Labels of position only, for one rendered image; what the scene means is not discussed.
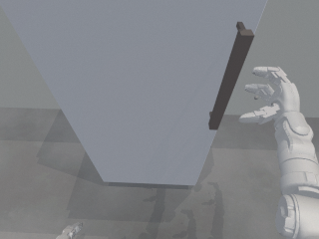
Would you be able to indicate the right robot upper arm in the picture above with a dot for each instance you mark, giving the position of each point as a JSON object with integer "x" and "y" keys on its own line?
{"x": 297, "y": 217}

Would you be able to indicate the robot right forearm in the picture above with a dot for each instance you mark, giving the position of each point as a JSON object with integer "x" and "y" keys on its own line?
{"x": 298, "y": 163}

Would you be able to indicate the handle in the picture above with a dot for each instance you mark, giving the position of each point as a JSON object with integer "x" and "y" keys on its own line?
{"x": 241, "y": 46}

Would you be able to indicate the fridge door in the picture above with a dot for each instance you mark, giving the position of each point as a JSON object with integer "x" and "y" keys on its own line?
{"x": 136, "y": 79}

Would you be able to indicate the robot left hand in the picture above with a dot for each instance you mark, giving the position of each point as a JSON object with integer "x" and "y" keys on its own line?
{"x": 70, "y": 231}

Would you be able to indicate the robot right hand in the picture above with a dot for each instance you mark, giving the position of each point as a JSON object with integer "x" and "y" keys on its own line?
{"x": 285, "y": 98}

